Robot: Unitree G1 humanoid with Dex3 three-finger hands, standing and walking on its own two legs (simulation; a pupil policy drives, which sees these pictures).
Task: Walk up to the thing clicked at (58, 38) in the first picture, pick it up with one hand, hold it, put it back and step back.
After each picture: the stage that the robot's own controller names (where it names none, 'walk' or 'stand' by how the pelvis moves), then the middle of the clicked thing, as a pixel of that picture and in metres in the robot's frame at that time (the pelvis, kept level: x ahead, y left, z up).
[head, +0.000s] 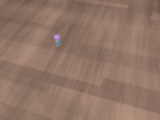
stand; (57, 40) +1.39 +0.33 -0.72
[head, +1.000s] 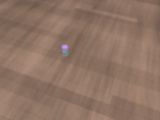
walk; (64, 50) +1.27 +0.17 -0.70
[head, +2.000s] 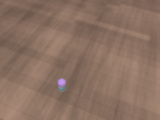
walk; (61, 85) +0.75 +0.15 -0.71
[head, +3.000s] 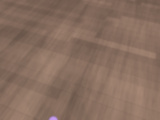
walk; out of the picture +0.45 +0.22 -0.71
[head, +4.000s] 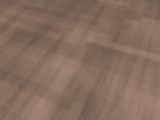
stand; out of the picture +0.34 +0.20 -0.70
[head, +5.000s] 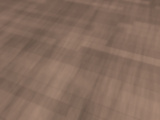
stand; out of the picture +0.31 +0.20 -0.72
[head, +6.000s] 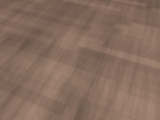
stand; out of the picture +0.32 +0.21 -0.73
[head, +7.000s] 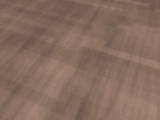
stand; out of the picture +0.31 +0.21 -0.73
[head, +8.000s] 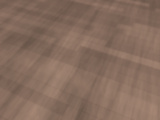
stand; out of the picture +0.31 +0.20 -0.73
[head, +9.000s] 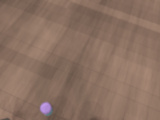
go down; (46, 109) +0.35 +0.21 -0.60
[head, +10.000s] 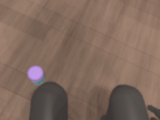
go down; (36, 76) +0.40 +0.24 -0.32
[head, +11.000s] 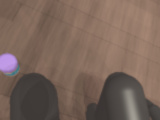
close in; (9, 65) +0.38 +0.26 -0.26
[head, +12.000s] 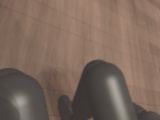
close; out of the picture +0.38 +0.28 -0.22
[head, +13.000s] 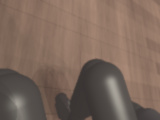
close; out of the picture +0.37 +0.29 -0.22
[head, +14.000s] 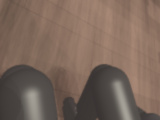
lift; out of the picture +0.34 +0.26 -0.20
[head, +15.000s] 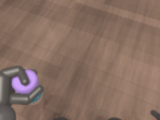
lift; (29, 88) +0.31 +0.19 +0.00
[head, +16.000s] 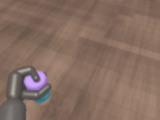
hold; (38, 88) +0.33 +0.17 +0.01
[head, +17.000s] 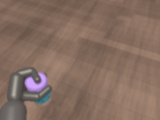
hold; (39, 90) +0.33 +0.18 +0.00
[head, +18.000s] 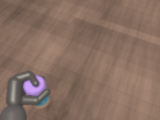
crouch; (37, 92) +0.32 +0.17 -0.05
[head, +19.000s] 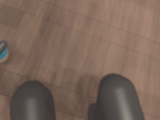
lower; out of the picture +0.44 +0.27 -0.10
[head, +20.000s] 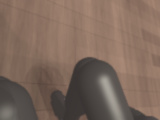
lower; out of the picture +0.41 +0.30 -0.22
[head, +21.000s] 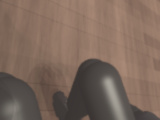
lower; out of the picture +0.40 +0.30 -0.22
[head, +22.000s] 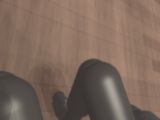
lower; out of the picture +0.40 +0.30 -0.22
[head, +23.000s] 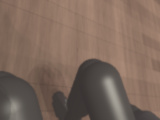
lower; out of the picture +0.39 +0.30 -0.22
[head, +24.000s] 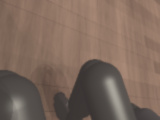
open; out of the picture +0.38 +0.28 -0.22
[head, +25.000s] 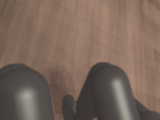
stand; out of the picture +0.38 +0.27 -0.23
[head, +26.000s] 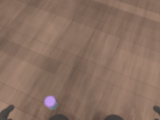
stand; (51, 103) +0.37 +0.20 -0.55
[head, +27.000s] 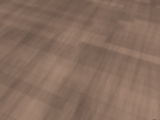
stand; out of the picture +0.35 +0.19 -0.67
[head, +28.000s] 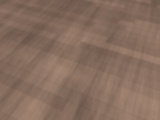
stand; out of the picture +0.35 +0.19 -0.67
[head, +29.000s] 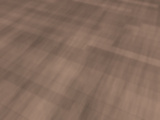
stand; out of the picture +0.37 +0.19 -0.72
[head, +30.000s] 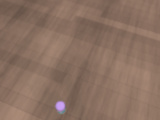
walk; (60, 107) +0.43 +0.15 -0.70
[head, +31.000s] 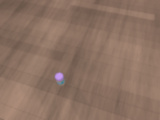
walk; (60, 79) +0.69 +0.24 -0.69
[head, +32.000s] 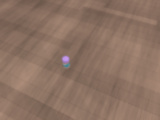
stand; (66, 62) +0.96 +0.23 -0.70
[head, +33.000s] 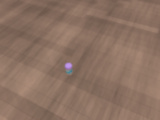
stand; (68, 69) +0.97 +0.20 -0.72
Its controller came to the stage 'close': yes
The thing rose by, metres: 0.70
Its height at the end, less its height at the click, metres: +0.00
